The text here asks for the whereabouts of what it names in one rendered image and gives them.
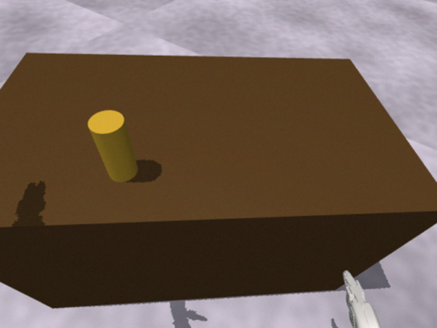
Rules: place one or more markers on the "can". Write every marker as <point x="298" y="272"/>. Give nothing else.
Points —
<point x="108" y="129"/>

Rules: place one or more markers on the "right robot hand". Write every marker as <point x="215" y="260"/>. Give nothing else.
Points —
<point x="362" y="314"/>

